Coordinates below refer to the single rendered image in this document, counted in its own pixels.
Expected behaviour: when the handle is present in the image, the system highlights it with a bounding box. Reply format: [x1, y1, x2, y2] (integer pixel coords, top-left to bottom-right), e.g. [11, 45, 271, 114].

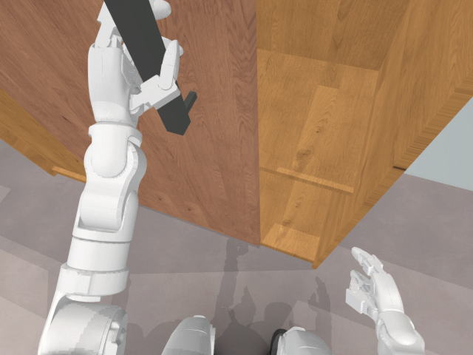
[104, 0, 197, 135]

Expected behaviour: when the right robot thigh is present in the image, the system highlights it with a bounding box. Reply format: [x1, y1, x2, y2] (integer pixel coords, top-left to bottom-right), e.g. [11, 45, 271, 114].
[277, 330, 333, 355]

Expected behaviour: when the left robot forearm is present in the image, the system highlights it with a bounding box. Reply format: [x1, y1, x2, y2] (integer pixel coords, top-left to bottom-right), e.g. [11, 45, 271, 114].
[38, 121, 147, 355]

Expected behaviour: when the wardrobe door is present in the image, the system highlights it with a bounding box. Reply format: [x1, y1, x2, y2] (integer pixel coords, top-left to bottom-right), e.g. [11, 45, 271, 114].
[0, 87, 86, 176]
[0, 0, 261, 246]

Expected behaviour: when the right robot hand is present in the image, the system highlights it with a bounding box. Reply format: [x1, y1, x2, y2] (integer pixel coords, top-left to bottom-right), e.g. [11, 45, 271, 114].
[346, 247, 404, 324]

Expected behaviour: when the robot left upper arm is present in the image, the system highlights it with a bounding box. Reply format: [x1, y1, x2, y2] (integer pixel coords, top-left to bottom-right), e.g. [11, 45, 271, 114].
[41, 301, 128, 355]

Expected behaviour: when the robot right foot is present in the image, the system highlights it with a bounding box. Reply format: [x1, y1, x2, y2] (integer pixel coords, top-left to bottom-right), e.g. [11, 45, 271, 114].
[270, 329, 287, 355]

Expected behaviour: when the right robot forearm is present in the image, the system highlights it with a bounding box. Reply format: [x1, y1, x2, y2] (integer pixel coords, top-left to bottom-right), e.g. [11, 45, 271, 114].
[375, 311, 426, 355]

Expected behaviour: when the left robot hand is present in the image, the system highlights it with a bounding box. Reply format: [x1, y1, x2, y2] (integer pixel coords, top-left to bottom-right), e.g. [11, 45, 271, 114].
[88, 0, 184, 128]

